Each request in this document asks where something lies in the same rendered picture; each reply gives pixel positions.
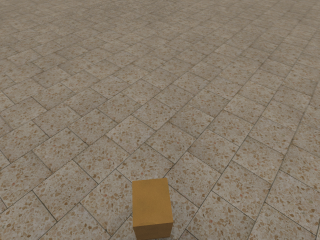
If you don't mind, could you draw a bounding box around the carton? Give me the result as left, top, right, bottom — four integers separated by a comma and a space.
132, 178, 174, 240

